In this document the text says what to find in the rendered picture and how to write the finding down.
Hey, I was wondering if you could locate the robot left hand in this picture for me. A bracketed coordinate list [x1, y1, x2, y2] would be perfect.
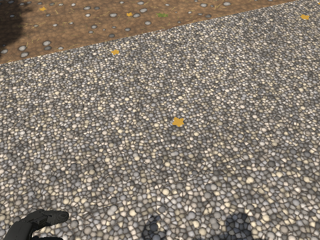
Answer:
[3, 209, 69, 240]

